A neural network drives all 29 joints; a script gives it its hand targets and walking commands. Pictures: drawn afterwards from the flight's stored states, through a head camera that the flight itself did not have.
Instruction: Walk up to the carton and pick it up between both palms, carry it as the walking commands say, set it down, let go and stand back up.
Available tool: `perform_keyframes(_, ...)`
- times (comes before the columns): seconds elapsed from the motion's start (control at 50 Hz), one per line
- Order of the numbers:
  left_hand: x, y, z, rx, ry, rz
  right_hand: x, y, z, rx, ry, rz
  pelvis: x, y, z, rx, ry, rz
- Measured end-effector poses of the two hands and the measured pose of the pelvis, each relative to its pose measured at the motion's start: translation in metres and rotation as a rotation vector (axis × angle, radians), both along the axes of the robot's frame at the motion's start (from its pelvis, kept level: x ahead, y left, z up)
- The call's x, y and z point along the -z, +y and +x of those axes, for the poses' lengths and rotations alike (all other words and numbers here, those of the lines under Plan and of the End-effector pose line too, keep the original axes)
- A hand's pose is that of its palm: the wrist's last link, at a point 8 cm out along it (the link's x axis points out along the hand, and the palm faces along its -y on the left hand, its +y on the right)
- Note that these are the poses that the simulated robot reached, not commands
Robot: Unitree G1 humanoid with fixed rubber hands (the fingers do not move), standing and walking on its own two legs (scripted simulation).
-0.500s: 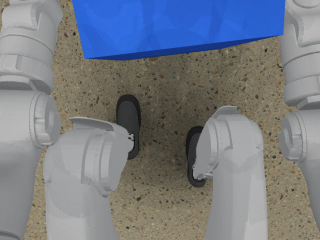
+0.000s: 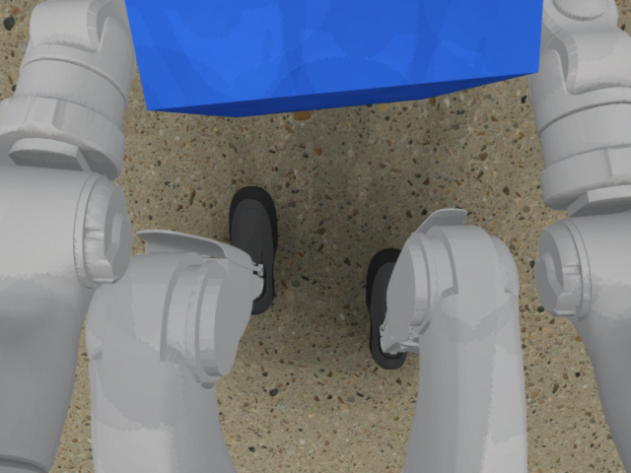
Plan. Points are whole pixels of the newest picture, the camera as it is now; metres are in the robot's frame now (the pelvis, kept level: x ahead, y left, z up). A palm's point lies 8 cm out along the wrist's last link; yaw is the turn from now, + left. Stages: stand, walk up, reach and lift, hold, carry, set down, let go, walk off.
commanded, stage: reach and lift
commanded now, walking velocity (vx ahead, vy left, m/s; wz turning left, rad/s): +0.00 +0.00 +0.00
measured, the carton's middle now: out of the picture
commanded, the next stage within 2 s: none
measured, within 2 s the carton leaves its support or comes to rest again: leaves its support in 0.42 s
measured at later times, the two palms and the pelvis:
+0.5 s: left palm out of the picture +0.56 +0.20 -0.14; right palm out of the picture +0.55 -0.16 -0.15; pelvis +0.00 +0.00 +0.00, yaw +0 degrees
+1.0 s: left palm out of the picture +0.55 +0.20 -0.09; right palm out of the picture +0.55 -0.16 -0.09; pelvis -0.01 +0.00 +0.03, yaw -1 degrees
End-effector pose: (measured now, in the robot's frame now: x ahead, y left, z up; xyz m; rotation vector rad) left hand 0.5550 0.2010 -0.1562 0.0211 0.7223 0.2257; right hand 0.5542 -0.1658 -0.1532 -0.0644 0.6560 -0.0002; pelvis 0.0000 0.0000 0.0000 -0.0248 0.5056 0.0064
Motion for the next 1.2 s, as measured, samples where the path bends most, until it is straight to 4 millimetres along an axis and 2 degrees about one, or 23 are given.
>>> perform_keyframes(0.26,0.0,0.001,0.001,-0.02,0.005,-0.033,0.003,0.001,-0.002,0.05,0.018,0.07,0.0,0.0,0.0,0.001,0.001,0.0)
perform_keyframes(0.48,-0.013,0.001,0.007,-0.019,-0.01,-0.03,-0.002,0.002,-0.004,0.035,0.017,0.041,0.0,-0.001,-0.002,0.008,-0.008,0.004)
perform_keyframes(0.68,-0.029,0.004,0.005,-0.035,-0.031,-0.05,-0.026,0.005,0.001,0.019,0.0,0.007,-0.001,-0.001,-0.006,0.018,-0.034,0.01)
perform_keyframes(0.88,-0.058,0.005,0.0,-0.04,-0.03,-0.042,-0.057,0.006,0.001,0.02,0.005,0.02,-0.02,-0.001,-0.011,0.019,-0.047,0.011)
perform_keyframes(1.06,-0.07,0.001,-0.002,-0.032,-0.028,-0.027,-0.066,0.001,0.0,0.032,0.013,0.053,-0.03,-0.003,-0.013,0.022,-0.042,0.015)
perform_keyframes(1.2,-0.084,0.002,-0.003,-0.043,-0.042,-0.034,-0.082,0.003,0.003,0.029,0.002,0.053,-0.037,-0.004,-0.014,0.024,-0.046,0.017)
